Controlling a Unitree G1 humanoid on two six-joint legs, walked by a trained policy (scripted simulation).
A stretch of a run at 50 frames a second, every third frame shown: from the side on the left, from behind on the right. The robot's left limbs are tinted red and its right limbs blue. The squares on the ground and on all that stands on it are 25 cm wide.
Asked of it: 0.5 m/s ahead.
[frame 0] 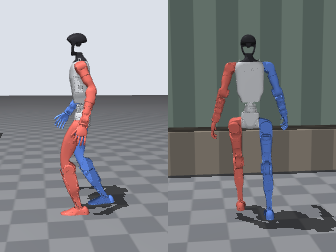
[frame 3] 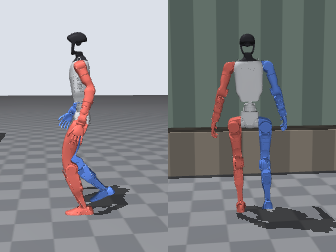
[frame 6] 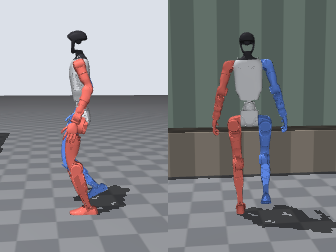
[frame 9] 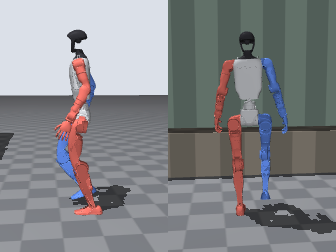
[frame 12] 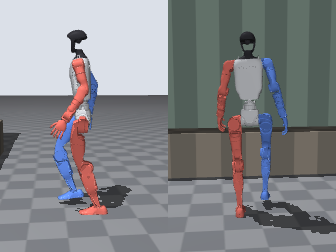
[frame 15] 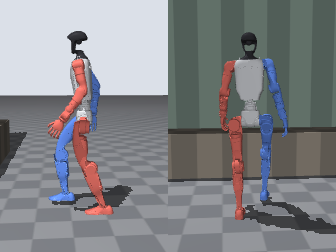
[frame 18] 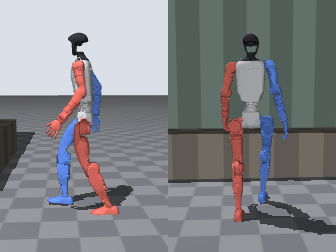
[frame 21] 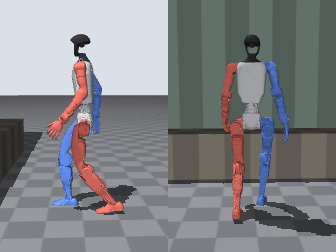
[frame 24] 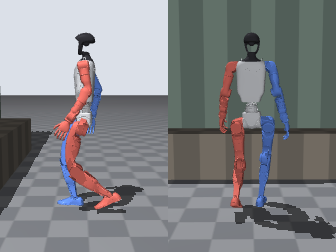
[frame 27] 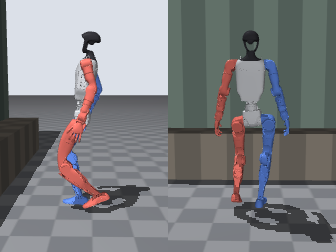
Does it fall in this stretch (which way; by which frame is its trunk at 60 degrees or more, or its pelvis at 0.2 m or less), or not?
no
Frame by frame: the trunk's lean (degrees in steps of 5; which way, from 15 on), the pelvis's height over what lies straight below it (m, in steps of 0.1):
0: 5, 0.8
3: 5, 0.8
6: 5, 0.8
9: 5, 0.8
12: 5, 0.8
15: 5, 0.8
18: 5, 0.8
21: 5, 0.7
24: 0, 0.7
27: 10, 0.8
